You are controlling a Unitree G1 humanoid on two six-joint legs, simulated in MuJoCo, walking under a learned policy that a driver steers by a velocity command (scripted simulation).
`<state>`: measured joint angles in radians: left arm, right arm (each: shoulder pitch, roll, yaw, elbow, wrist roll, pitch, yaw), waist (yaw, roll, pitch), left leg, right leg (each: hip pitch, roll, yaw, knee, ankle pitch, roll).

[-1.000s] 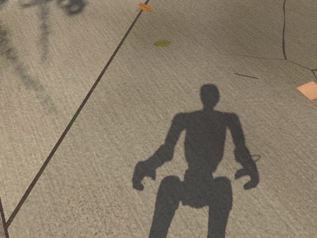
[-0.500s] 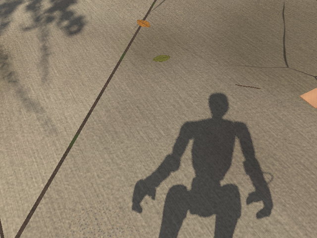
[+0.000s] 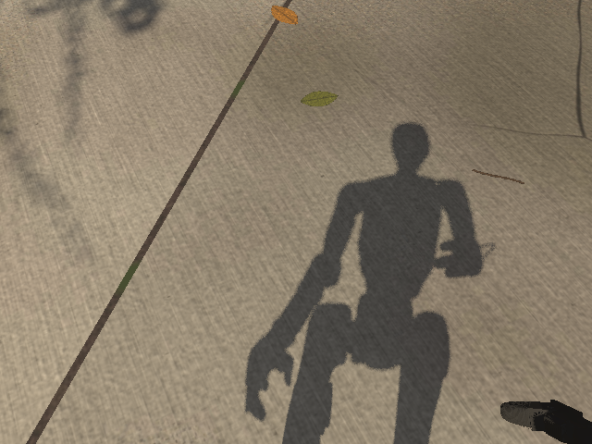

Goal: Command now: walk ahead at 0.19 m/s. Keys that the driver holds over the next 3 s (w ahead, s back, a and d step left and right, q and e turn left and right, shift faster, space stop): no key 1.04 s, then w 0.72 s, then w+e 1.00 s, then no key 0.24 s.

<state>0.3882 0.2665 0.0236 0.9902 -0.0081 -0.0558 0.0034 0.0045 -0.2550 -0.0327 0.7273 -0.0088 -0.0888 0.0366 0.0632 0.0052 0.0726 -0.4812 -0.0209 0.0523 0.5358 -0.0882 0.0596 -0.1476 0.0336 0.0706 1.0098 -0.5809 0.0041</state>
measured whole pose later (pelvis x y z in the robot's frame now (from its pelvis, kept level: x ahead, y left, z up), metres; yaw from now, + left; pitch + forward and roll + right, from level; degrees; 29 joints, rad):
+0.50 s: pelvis +0.12 -0.02 +0.02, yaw +0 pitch +0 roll +1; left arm 0.19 0.23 0.03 0.93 0.01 -0.02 0.03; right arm 0.17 -0.24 -0.01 0.98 -0.01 -0.02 -0.02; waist -0.01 0.01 0.02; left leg -0.22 -0.01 0.04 0.47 -0.25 0.01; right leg -0.26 -0.03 0.01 0.52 -0.26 0.01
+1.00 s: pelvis +0.14 -0.03 +0.02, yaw +0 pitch -2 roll +0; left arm 0.16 0.23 0.04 1.03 0.00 0.00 0.03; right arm 0.15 -0.24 -0.03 1.09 0.00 0.01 -0.04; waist 0.00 0.00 0.04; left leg -0.16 0.02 0.03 0.48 -0.28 -0.01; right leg -0.18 -0.01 -0.01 0.48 -0.28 0.00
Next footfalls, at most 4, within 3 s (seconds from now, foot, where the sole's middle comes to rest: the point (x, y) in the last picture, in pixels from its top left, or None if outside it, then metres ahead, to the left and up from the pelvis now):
0.30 right None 0.17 -0.15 -0.76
1.76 left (291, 376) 0.57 0.08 -0.76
2.34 right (406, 278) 0.85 -0.19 -0.76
2.84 left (379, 174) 1.19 -0.13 -0.76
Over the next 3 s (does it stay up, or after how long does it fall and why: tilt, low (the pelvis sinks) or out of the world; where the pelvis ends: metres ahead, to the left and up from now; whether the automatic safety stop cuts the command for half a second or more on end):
stays up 1.05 -0.15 0.01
